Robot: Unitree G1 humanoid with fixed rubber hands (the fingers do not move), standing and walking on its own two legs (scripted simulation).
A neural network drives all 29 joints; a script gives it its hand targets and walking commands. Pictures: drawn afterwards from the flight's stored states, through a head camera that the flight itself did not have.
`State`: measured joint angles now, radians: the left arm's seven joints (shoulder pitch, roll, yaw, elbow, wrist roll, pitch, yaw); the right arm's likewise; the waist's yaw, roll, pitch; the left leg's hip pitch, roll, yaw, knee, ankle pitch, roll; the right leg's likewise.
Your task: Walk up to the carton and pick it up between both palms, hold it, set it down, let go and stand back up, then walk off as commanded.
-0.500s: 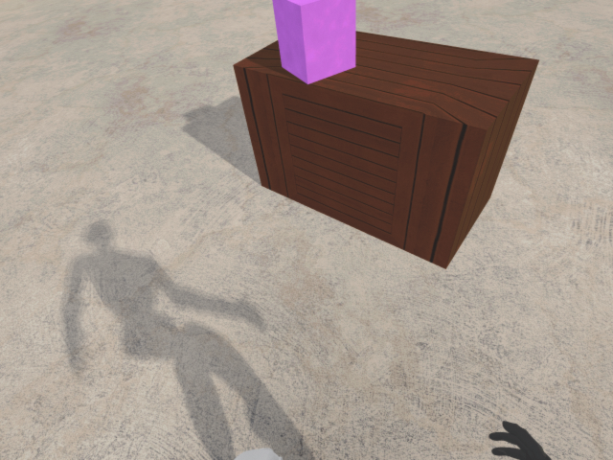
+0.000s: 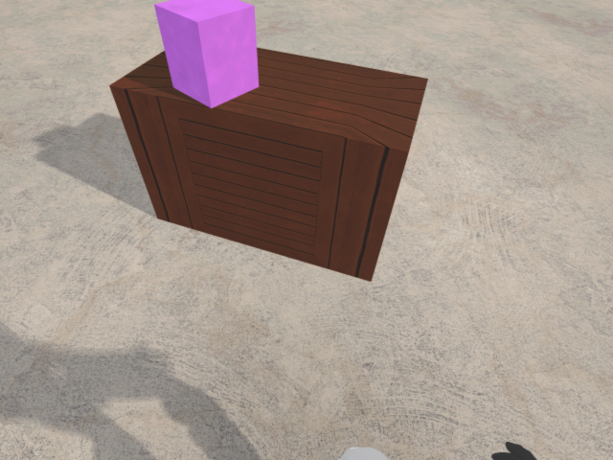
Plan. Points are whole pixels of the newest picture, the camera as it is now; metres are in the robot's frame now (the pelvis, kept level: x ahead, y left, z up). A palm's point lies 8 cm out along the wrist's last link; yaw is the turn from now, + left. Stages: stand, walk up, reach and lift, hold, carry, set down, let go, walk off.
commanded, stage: walk up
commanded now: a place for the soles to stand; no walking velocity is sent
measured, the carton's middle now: (211, 49) +1.30 +0.21 -0.01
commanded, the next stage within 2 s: none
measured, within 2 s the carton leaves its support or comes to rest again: neither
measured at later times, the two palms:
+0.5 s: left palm (16, 422) +0.23 +0.38 -0.09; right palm (454, 437) +0.18 -0.25 -0.15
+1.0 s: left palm (24, 323) +0.40 +0.45 -0.11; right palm (405, 431) +0.19 -0.16 -0.12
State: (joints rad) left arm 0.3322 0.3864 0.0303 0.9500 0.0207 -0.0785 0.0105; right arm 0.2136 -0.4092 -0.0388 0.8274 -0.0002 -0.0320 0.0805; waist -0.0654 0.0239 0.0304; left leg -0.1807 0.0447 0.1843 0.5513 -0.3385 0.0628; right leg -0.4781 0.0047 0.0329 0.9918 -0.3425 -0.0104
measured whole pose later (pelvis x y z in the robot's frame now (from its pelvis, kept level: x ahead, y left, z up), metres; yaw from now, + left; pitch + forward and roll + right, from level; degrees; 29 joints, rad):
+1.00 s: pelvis +0.24 +0.15 -0.02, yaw -16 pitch +0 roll -2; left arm 0.30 0.42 0.03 0.89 0.01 -0.09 0.08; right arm 0.26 -0.42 -0.06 0.79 0.00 0.04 0.06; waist -0.09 0.06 0.09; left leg -0.31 0.02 0.16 0.74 -0.43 0.09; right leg -0.49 -0.02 -0.04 0.81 -0.35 -0.03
